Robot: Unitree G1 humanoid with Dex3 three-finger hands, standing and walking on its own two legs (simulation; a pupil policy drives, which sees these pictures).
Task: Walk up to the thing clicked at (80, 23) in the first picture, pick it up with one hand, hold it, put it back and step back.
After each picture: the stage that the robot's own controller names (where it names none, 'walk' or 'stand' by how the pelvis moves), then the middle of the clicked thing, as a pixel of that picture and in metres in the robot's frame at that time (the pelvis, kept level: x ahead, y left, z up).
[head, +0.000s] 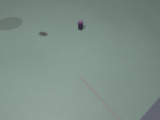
stand; (80, 25) +1.79 -0.01 -0.72
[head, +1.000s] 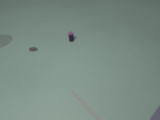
walk; (71, 36) +1.66 +0.21 -0.70
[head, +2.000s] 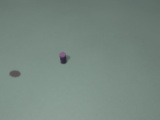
walk; (63, 58) +1.14 +0.23 -0.71
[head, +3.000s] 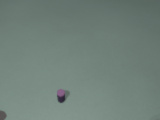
walk; (61, 96) +0.71 +0.16 -0.70
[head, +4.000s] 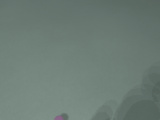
stand; out of the picture +0.46 +0.12 -0.70
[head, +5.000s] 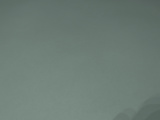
stand; out of the picture +0.43 +0.12 -0.72
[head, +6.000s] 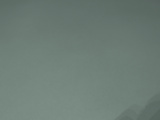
stand; out of the picture +0.43 +0.12 -0.72
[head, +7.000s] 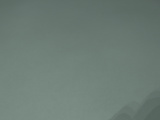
stand; out of the picture +0.42 +0.13 -0.73
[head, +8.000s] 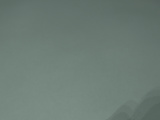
stand; out of the picture +0.41 +0.13 -0.73
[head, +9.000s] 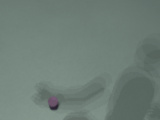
go down; (53, 103) +0.45 +0.13 -0.62
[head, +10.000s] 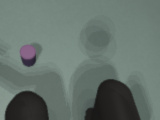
go down; (28, 56) +0.51 +0.15 -0.31
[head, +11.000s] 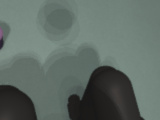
close in; out of the picture +0.51 +0.18 -0.25
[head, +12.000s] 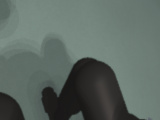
close; out of the picture +0.51 +0.21 -0.24
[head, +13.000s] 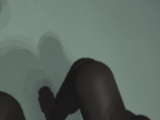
lift; out of the picture +0.49 +0.20 -0.25
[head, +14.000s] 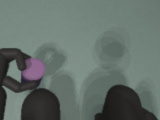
lift; (32, 75) +0.36 +0.17 -0.09
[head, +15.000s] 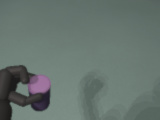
hold; (39, 93) +0.33 +0.14 +0.04
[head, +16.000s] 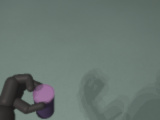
hold; (44, 102) +0.31 +0.14 -0.01
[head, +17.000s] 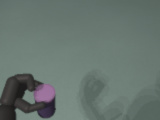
crouch; (45, 101) +0.31 +0.13 -0.01
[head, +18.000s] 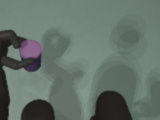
crouch; (31, 57) +0.45 +0.14 -0.10
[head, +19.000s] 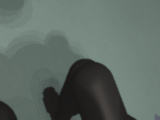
lower; out of the picture +0.39 +0.24 -0.26
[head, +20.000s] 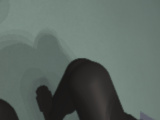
lower; out of the picture +0.37 +0.26 -0.28
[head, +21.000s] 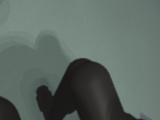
lower; out of the picture +0.37 +0.27 -0.28
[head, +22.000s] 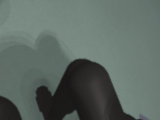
lower; out of the picture +0.38 +0.28 -0.29
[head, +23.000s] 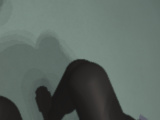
loosen; out of the picture +0.38 +0.29 -0.30
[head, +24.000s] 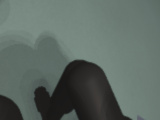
withdraw; out of the picture +0.38 +0.29 -0.30
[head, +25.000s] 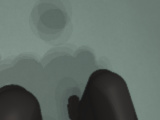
stand; out of the picture +0.40 +0.27 -0.30
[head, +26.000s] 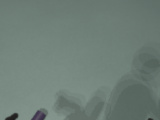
stand; out of the picture +0.38 +0.23 -0.61
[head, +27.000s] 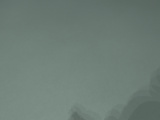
stand; out of the picture +0.34 +0.22 -0.68
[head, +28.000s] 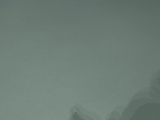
stand; out of the picture +0.35 +0.22 -0.68
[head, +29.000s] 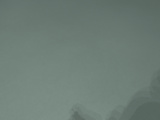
stand; out of the picture +0.34 +0.22 -0.68
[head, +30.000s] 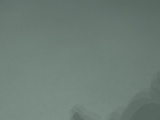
stand; out of the picture +0.34 +0.21 -0.68
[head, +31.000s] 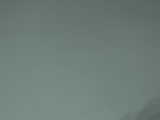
stand; out of the picture +0.34 +0.20 -0.74
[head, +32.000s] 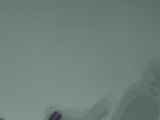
walk; out of the picture +0.41 +0.14 -0.72
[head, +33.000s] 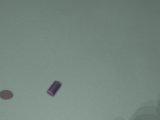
walk; (53, 88) +0.67 +0.20 -0.73
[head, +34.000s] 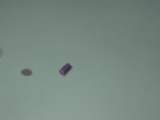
stand; (65, 69) +1.00 +0.20 -0.72
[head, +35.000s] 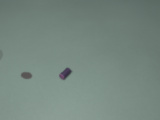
stand; (65, 73) +1.00 +0.17 -0.75
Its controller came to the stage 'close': yes
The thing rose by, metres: 0.71
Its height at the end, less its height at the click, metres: -0.02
